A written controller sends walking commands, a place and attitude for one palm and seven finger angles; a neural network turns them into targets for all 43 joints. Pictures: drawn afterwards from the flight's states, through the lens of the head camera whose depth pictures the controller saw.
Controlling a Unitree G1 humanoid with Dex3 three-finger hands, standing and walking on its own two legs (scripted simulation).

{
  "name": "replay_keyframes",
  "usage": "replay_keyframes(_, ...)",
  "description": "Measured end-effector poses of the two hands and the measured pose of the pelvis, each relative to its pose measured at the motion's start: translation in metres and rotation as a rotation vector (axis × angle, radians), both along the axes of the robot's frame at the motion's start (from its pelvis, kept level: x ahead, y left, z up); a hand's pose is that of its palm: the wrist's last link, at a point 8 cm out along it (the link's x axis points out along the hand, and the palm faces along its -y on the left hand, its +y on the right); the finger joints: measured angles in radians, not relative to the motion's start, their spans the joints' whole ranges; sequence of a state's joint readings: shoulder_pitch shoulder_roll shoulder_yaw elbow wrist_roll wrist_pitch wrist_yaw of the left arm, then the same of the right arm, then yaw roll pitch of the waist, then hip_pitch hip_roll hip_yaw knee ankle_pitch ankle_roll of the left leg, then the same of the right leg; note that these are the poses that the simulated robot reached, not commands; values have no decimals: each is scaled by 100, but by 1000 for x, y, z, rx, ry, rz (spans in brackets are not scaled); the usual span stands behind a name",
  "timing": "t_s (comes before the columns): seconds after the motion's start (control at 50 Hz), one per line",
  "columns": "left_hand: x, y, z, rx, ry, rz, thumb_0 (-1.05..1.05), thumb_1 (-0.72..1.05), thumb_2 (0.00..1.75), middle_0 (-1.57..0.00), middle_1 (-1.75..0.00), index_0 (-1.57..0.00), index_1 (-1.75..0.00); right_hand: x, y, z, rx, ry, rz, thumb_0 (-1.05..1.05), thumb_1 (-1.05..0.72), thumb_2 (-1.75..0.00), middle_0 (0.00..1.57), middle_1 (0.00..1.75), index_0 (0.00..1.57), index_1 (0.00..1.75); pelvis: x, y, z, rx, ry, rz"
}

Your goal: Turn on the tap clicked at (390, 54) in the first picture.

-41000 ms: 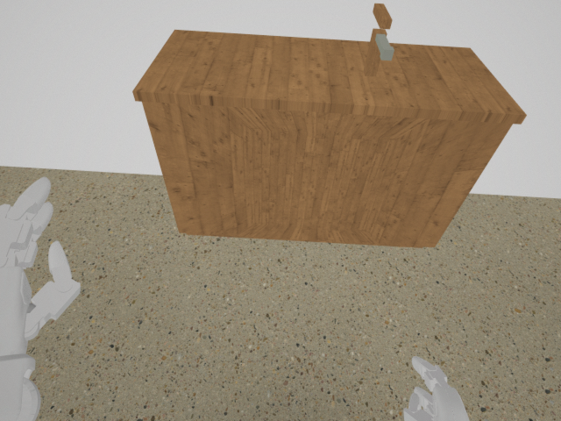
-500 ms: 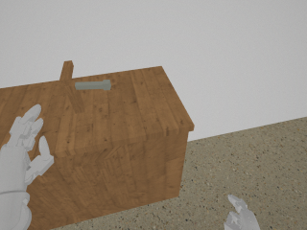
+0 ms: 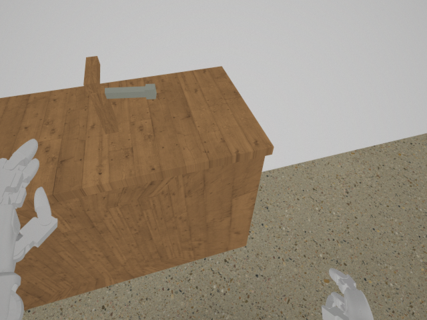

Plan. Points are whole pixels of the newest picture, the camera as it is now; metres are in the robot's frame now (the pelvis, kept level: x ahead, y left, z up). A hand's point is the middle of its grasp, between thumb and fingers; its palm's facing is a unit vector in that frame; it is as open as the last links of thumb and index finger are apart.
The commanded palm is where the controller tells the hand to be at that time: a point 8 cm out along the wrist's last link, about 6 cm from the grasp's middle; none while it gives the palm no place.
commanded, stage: step back with the hand held close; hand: left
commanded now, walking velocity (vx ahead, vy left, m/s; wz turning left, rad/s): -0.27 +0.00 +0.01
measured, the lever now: (150, 91) +0.62 +0.21 +0.11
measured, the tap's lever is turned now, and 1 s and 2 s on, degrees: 78 78 78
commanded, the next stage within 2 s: stop stepping back and stand still in 0.66 s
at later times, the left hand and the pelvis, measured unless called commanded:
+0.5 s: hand out of the picture +0.11 +0.27 +0.17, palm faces +0.40 -0.87 -0.31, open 7.4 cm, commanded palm +0.06 +0.31 +0.18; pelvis -0.09 +0.03 -0.02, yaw +2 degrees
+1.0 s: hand out of the picture +0.00 +0.40 +0.16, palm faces +0.38 -0.88 -0.27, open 7.4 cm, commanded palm -0.05 +0.44 +0.18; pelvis -0.21 +0.15 -0.05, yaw +1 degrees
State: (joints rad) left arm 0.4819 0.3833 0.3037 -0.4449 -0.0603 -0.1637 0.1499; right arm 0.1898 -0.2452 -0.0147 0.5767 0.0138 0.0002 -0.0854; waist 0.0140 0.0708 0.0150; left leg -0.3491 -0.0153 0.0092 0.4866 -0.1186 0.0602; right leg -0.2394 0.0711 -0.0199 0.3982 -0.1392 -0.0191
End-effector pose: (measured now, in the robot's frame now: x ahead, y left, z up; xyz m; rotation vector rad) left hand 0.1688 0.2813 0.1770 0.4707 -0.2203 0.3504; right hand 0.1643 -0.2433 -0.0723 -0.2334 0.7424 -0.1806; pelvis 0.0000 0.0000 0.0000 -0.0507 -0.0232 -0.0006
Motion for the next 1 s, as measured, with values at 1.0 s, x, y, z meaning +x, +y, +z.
replay_keyframes(1.0, -208, 158, -12, -21, -295, -109, 2, 88, 90, -21, -30, -21, -30, -225, 165, -26, -70, 60, 61, 1, -91, -90, 20, 30, 20, 30, -210, 154, -46, -42, 2, 10)
